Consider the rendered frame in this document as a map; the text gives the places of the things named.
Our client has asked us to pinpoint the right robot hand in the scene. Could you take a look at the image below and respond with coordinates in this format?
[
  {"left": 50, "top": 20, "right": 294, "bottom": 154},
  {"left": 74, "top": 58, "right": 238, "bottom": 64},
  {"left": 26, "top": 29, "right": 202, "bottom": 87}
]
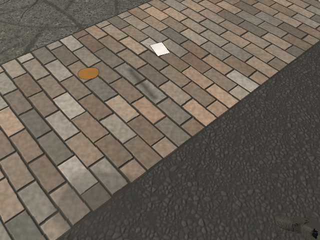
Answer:
[{"left": 276, "top": 216, "right": 320, "bottom": 240}]

